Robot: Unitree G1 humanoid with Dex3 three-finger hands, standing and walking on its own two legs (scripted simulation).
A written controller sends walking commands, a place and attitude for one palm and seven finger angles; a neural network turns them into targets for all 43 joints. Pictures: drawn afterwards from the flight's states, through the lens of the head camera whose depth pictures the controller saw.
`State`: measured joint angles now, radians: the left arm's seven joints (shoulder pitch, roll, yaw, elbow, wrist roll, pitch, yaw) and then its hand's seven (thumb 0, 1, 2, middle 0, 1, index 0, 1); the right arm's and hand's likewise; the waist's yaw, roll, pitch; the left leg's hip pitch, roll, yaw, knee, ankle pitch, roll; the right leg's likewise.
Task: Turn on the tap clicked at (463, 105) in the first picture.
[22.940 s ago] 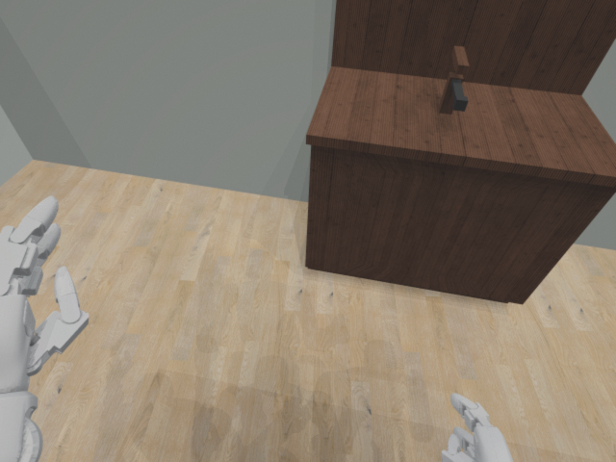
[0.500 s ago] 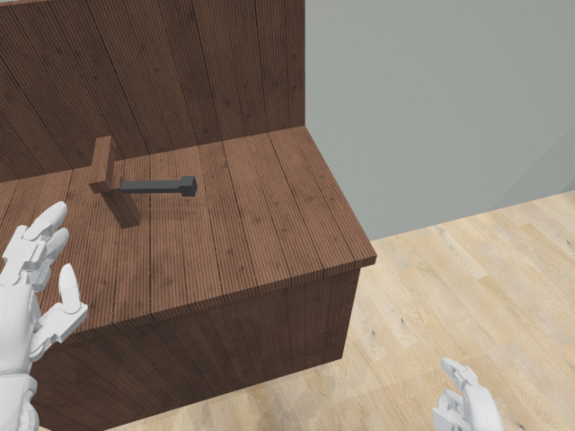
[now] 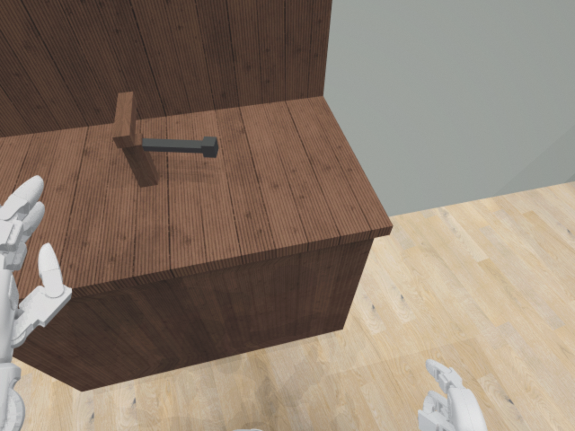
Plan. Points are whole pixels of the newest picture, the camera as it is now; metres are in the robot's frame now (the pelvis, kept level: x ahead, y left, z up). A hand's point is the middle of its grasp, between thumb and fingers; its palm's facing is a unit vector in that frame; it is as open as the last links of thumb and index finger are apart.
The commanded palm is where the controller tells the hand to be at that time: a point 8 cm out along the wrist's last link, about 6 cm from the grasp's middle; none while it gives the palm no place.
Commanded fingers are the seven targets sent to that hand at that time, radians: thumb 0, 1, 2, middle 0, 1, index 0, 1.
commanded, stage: step back with the hand held close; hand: left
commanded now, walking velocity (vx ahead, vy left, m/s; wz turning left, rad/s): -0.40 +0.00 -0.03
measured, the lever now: (210, 147) +0.58 +0.20 +0.04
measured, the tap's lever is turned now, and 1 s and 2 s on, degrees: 74 74 74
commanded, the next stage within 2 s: stop stepping back and stand still in 0.72 s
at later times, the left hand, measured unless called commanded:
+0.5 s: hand out of the picture +0.15 +0.28 +0.18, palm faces +0.42 -0.84 -0.33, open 7.4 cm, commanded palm +0.10 +0.30 +0.18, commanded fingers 0.00 0.90 0.90 -0.20 -0.30 -0.20 -0.30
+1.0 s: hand out of the picture +0.07 +0.26 +0.18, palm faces +0.17 -0.91 -0.37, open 7.4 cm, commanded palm +0.03 +0.31 +0.18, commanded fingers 0.00 0.90 0.90 -0.20 -0.30 -0.20 -0.30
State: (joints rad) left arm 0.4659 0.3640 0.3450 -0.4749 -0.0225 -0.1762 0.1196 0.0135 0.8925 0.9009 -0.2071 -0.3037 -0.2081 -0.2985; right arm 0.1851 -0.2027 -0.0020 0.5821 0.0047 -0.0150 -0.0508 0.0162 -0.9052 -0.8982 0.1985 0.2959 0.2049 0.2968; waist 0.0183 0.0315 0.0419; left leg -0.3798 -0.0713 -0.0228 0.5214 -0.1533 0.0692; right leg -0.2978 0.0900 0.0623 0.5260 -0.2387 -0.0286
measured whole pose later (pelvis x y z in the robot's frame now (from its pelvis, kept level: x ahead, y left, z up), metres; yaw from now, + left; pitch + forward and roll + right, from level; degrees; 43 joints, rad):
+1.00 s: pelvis -0.16 +0.05 +0.02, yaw -7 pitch -1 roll -4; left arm 0.56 0.43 0.33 -0.60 -0.06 -0.11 0.13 0.01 0.89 0.90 -0.21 -0.30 -0.21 -0.30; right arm 0.25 -0.19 -0.01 0.62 0.00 -0.08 -0.04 0.02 -0.91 -0.90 0.20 0.30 0.20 0.30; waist -0.05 -0.03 0.01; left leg -0.26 -0.05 0.02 0.26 -0.11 0.04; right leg -0.33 0.09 0.00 0.75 -0.42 -0.02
